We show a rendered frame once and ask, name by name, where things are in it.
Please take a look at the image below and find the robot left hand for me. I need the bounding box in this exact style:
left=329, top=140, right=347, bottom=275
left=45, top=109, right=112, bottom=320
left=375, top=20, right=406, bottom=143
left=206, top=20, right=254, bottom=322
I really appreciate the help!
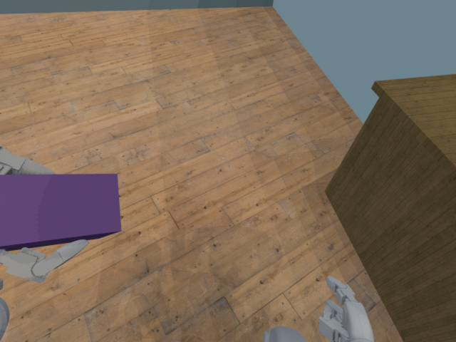
left=0, top=146, right=89, bottom=283

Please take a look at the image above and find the sponge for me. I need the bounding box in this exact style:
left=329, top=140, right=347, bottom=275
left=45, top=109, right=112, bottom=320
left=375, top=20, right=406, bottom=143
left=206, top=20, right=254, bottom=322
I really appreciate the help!
left=0, top=174, right=121, bottom=251

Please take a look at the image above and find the table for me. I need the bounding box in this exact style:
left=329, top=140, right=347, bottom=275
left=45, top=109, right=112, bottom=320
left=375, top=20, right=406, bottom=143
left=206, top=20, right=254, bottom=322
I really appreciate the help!
left=324, top=74, right=456, bottom=342

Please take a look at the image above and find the right robot thigh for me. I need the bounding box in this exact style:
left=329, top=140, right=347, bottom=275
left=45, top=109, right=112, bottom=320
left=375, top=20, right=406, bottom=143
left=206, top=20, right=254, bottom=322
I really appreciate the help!
left=262, top=326, right=307, bottom=342

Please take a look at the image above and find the robot right hand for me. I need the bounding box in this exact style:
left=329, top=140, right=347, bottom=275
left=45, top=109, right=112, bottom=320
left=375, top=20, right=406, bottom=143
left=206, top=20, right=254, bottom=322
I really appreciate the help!
left=318, top=276, right=374, bottom=342

